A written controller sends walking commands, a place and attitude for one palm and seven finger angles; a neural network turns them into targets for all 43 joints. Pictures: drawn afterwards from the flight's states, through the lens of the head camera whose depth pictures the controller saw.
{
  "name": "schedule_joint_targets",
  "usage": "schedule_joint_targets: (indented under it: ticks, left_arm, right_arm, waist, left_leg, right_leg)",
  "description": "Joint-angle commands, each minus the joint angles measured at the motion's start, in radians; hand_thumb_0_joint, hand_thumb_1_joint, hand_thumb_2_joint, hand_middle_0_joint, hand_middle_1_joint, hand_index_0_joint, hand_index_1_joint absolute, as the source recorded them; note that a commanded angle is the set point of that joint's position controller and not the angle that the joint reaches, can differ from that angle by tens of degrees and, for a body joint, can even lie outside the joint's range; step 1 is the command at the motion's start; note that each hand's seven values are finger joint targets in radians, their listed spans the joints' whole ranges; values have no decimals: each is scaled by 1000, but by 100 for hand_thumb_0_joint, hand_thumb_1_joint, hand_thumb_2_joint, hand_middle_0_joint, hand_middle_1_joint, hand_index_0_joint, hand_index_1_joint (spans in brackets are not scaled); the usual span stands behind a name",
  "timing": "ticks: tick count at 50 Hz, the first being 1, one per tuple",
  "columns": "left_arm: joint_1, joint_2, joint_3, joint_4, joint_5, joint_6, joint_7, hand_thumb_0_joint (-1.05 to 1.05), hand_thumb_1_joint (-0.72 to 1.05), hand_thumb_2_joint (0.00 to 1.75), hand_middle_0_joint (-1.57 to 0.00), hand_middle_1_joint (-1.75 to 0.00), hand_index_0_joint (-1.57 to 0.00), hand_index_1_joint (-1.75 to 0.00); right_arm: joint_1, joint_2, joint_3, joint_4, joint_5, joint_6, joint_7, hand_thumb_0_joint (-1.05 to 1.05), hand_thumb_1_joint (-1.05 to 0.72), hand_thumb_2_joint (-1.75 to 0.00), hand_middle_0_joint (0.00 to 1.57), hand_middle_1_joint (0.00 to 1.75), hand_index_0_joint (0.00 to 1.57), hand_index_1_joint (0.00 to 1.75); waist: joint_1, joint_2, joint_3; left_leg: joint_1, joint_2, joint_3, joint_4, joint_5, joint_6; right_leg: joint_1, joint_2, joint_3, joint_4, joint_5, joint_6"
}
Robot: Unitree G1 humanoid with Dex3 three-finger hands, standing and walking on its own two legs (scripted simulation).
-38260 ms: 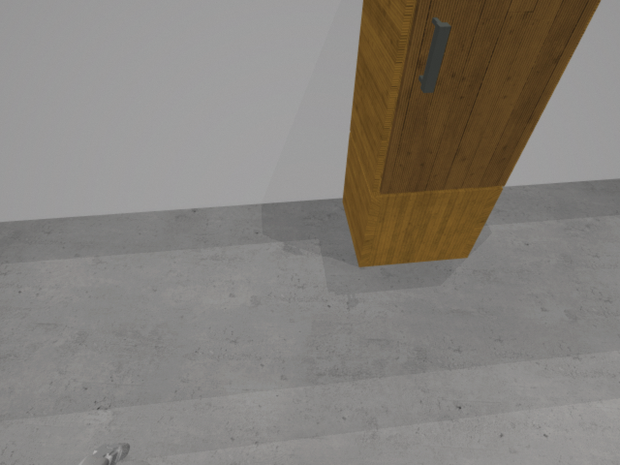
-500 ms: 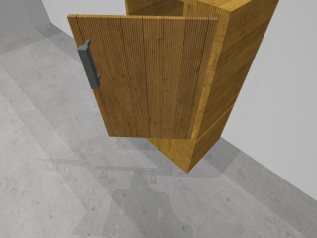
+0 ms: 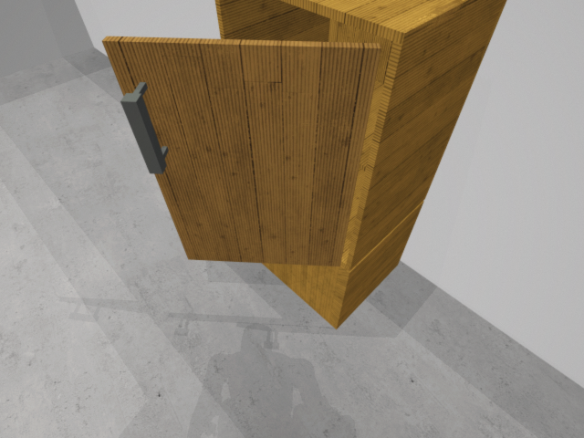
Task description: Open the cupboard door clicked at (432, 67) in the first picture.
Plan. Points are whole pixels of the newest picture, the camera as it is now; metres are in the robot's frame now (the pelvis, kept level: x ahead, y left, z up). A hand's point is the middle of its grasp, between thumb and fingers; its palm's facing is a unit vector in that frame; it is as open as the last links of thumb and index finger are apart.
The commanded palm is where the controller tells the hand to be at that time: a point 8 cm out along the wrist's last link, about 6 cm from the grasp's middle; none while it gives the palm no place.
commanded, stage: come to a stop and stand still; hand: left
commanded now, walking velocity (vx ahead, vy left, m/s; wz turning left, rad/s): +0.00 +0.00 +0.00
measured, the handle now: (150, 129) +0.57 +0.29 +0.11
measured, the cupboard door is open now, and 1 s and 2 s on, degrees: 42 42 42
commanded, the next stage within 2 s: look again from close up in 0.18 s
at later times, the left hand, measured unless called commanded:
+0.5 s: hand out of the picture +0.01 +0.17 -0.17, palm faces +0.03 -0.98 -0.21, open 7.4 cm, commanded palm none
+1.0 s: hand out of the picture -0.01 +0.18 -0.17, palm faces +0.05 -0.98 -0.20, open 7.4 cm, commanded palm none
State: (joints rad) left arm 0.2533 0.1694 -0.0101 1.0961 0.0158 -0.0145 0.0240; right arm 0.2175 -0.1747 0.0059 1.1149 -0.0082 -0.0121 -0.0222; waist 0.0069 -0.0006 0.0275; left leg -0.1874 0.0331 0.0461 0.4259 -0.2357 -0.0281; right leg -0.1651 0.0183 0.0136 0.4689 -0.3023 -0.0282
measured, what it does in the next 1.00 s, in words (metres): stands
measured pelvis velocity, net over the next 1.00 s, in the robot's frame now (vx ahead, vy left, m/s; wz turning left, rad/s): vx -0.01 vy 0.00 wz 0.02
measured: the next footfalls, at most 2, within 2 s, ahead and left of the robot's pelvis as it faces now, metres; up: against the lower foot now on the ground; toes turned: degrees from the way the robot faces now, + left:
right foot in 1.50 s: +0.06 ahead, -0.05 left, +0.00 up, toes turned -2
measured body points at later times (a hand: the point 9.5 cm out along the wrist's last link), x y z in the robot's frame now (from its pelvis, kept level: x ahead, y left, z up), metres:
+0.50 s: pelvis +0.00 -0.01 +0.00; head +0.01 -0.01 +0.45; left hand +0.01 +0.23 -0.15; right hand +0.03 -0.24 -0.16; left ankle -0.01 +0.14 -0.74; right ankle -0.03 -0.10 -0.74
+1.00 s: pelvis -0.01 +0.00 +0.00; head +0.01 +0.00 +0.45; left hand -0.01 +0.23 -0.16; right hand +0.01 -0.23 -0.16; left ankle -0.01 +0.14 -0.74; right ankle -0.03 -0.10 -0.74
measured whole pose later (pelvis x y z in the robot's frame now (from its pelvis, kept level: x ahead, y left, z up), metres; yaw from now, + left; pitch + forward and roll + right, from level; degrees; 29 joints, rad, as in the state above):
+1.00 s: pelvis -0.01 +0.00 +0.00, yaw +1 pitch -1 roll +1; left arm 0.27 0.17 0.00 1.10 0.02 -0.01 0.02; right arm 0.24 -0.17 0.01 1.13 -0.01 -0.01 -0.02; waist 0.02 -0.01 0.03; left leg -0.18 0.03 0.02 0.41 -0.21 -0.03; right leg -0.14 0.02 -0.01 0.43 -0.28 -0.03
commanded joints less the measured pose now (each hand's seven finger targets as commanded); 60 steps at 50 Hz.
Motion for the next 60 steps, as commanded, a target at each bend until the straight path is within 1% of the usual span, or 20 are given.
schedule_joint_targets:
  ticks: [1,2,4,12,15,17,25,27,30,33,44,47,49,51,53,56,57,58,59,60]
  left_arm:
    - [60,136,26,-37,-4,-19,11,0,90,90,-20,-30,-20,-30]
    - [58,137,27,-38,-2,-19,12,0,90,90,-20,-30,-20,-30]
    - [55,136,26,-38,-3,-18,11,0,90,90,-20,-30,-20,-30]
    - [60,135,27,-38,-4,-19,10,0,90,90,-20,-30,-20,-30]
    - [59,140,29,-38,-5,-20,10,0,90,90,-20,-30,-20,-30]
    - [58,138,29,-37,-4,-20,10,0,90,90,-20,-30,-20,-30]
    - [56,137,30,-35,-5,-19,9,0,90,90,-20,-30,-20,-30]
    - [56,136,30,-35,-3,-18,9,0,90,90,-20,-30,-20,-30]
    - [63,136,29,-31,-5,-20,8,0,90,90,-20,-30,-20,-30]
    - [59,133,28,-32,-4,-18,8,0,90,90,-20,-30,-20,-30]
    - [69,127,28,-25,-4,-18,7,0,90,90,-20,-30,-20,-30]
    - [79,127,31,-26,-1,-17,8,0,90,90,-20,-30,-20,-30]
    - [92,129,36,-23,-1,-12,9,0,90,90,-20,-30,-20,-30]
    - [103,144,46,-26,0,-8,8,0,90,90,-20,-30,-20,-30]
    - [115,158,58,-34,3,-3,10,0,90,90,-20,-30,-20,-30]
    - [119,164,72,-43,5,-3,13,0,90,90,-20,-30,-20,-30]
    - [115,167,77,-48,8,-1,14,0,90,90,-20,-30,-20,-30]
    - [113,160,79,-53,8,0,15,0,90,90,-20,-30,-20,-30]
    - [106,154,81,-59,9,3,16,0,90,90,-20,-30,-20,-30]
    - [102,135,79,-62,10,8,15,0,90,90,-20,-30,-20,-30]
  right_arm:
    - [41,-106,-22,-36,-4,-17,-10,0,-90,-90,20,30,20,30]
    - [39,-103,-23,-34,-4,-16,-10,0,-90,-90,20,30,20,30]
    - [40,-106,-21,-33,-4,-14,-10,0,-90,-90,20,30,20,30]
    - [39,-105,-21,-27,-4,-15,-13,0,-90,-90,20,30,20,30]
    - [39,-112,-21,-26,-5,-16,-12,0,-90,-90,20,30,20,30]
    - [39,-108,-21,-25,-4,-15,-13,0,-90,-90,20,30,20,30]
    - [44,-111,-19,-20,-6,-15,-13,0,-90,-90,20,30,20,30]
    - [44,-107,-18,-17,-5,-15,-13,0,-90,-90,20,30,20,30]
    - [44,-113,-19,-18,-6,-16,-13,0,-90,-90,20,30,20,30]
    - [45,-110,-19,-16,-5,-15,-13,0,-90,-90,20,30,20,30]
    - [49,-107,-18,-11,-6,-18,-13,0,-90,-90,20,30,20,30]
    - [65,-94,-18,-13,-7,-12,-9,0,-90,-90,20,30,20,30]
    - [75,-89,-18,-19,-10,-4,-5,0,-90,-90,20,30,20,30]
    - [78,-81,-21,-32,-11,2,-1,0,-90,-90,20,30,20,30]
    - [71,-75,-26,-48,-12,10,2,0,-90,-90,20,30,20,30]
    - [80,-71,-32,-63,-13,9,3,0,-90,-90,20,30,20,30]
    - [91,-69,-33,-65,-11,9,3,0,-90,-90,20,30,20,30]
    - [106,-71,-33,-64,-11,6,3,0,-90,-90,20,30,20,30]
    - [136,-70,-34,-61,-11,2,3,0,-90,-90,20,30,20,30]
    - [165,-86,-36,-56,-12,-3,3,0,-90,-90,20,30,20,30]
  waist:
    - [-2,-17,-21]
    - [-1,-30,3]
    - [-2,-17,6]
    - [0,-27,-4]
    - [1,-12,-22]
    - [2,-21,-6]
    - [2,-13,10]
    - [2,-18,17]
    - [3,-13,-8]
    - [4,-18,15]
    - [5,0,10]
    - [10,-9,20]
    - [16,-21,29]
    - [20,-68,39]
    - [28,-119,75]
    - [28,-141,84]
    - [25,-143,86]
    - [18,-122,80]
    - [9,-101,66]
    - [1,-33,48]
  left_leg:
    - [53,69,-50,-31,195,38]
    - [45,70,-48,-31,195,39]
    - [40,68,-51,-37,180,36]
    - [55,72,-52,-40,195,36]
    - [59,71,-53,-38,200,34]
    - [58,73,-51,-41,201,34]
    - [43,73,-61,-57,181,34]
    - [44,75,-62,-59,191,35]
    - [56,73,-62,-54,192,35]
    - [44,73,-64,-61,174,34]
    - [42,72,-73,-67,182,36]
    - [19,55,-60,-50,134,33]
    - [-13,39,-43,-25,78,27]
    - [-63,15,-20,12,15,21]
    - [-116,-2,0,77,-53,17]
    - [-137,5,1,115,-67,16]
    - [-126,5,7,103,-55,17]
    - [-96,10,8,77,-26,19]
    - [-46,18,2,41,34,24]
    - [17,38,-27,17,131,39]
  right_leg:
    - [-27,-121,87,-90,326,-12]
    - [-30,-118,83,-94,337,-11]
    - [-33,-119,88,-101,313,-12]
    - [-17,-116,81,-109,329,-13]
    - [-5,-120,82,-109,334,-14]
    - [-10,-116,79,-110,340,-13]
    - [-17,-116,76,-123,274,-14]
    - [-15,-113,71,-124,283,-13]
    - [-9,-119,75,-125,290,-13]
    - [-21,-116,73,-132,255,-11]
    - [-21,-115,69,-136,226,-11]
    - [-15,-132,81,-142,183,-20]
    - [-22,-154,106,-144,109,-32]
    - [-7,-194,149,-170,51,-53]
    - [-16,-248,207,-204,16,-83]
    - [-21,-293,231,-184,102,-117]
    - [-22,-288,209,-160,136,-115]
    - [-41,-282,189,-125,170,-109]
    - [-63,-250,141,-78,170,-93]
    - [-92,-196,86,-10,135,-69]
